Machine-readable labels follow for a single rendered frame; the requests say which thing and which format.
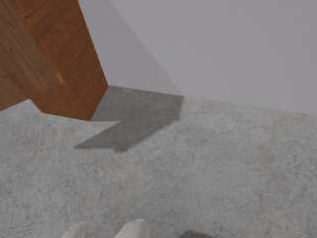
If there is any left robot hand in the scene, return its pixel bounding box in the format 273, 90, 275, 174
61, 221, 88, 238

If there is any cupboard door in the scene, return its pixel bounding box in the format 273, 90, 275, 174
0, 0, 61, 111

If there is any left robot thigh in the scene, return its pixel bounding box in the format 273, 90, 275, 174
114, 220, 151, 238

